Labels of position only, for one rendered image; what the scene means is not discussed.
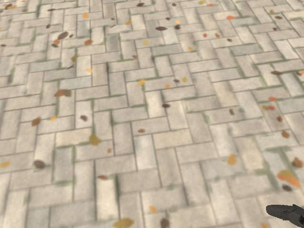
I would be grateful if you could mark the robot right hand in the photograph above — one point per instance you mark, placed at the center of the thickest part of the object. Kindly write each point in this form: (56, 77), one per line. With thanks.
(293, 214)

